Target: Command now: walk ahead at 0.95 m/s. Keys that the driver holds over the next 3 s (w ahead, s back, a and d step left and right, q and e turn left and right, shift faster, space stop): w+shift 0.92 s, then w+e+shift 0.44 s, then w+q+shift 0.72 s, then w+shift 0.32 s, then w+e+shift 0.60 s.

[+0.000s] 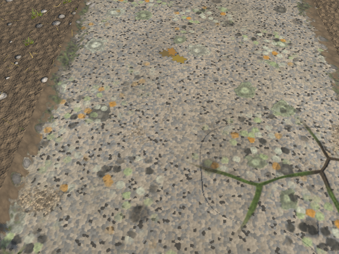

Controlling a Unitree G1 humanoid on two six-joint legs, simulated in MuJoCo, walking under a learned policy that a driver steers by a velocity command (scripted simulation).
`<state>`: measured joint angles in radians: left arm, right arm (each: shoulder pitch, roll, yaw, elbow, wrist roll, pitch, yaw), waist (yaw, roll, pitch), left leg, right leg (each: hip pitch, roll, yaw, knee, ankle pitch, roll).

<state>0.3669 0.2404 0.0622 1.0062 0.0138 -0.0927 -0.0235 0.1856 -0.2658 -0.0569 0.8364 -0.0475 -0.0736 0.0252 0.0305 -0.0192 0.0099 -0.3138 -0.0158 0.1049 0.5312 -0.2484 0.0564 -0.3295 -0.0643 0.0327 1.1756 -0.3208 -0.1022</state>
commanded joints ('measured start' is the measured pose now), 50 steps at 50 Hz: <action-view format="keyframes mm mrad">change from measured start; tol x32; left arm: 1 -52 49 4 -101 28 -2 -21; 12 -453 39 -38 -296 8 26 -47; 18 203 257 44 -138 34 32 28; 50 -61 45 -33 -165 14 38 -19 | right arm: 1 113 -72 -14 19 19 -16 -8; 19 376 12 19 67 63 -33 -14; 36 -283 -52 53 -159 24 -2 35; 42 387 -281 -42 15 -14 4 -38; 50 155 -65 -2 76 23 -52 -11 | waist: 1 -19 109 13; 12 -34 38 177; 17 208 132 -163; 19 75 -324 -391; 35 6 8 164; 41 -272 -100 -194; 43 -129 370 -451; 50 6 54 51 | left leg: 1 234 242 -396 -386 -287 108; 11 182 179 -86 -618 433 124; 16 493 234 -30 -104 1275 74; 18 179 149 -23 563 840 72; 19 -231 -72 -103 958 -123 24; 34 -210 123 -14 91 476 14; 40 92 -51 17 24 134 100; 43 791 413 -902 -204 -437 260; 50 119 231 -295 -415 -62 98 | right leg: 1 -380 -80 27 63 107 2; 7 -476 -94 -57 -240 316 60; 17 284 140 -167 -638 174 -78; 19 768 -306 669 -806 -411 -212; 25 129 -139 280 -1022 -103 -115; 34 138 -66 -16 -1250 414 -88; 40 508 -137 -88 -687 1288 -26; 41 384 -105 -104 -386 1144 -17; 43 -253 166 25 315 -126 13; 50 -298 -68 72 78 110 17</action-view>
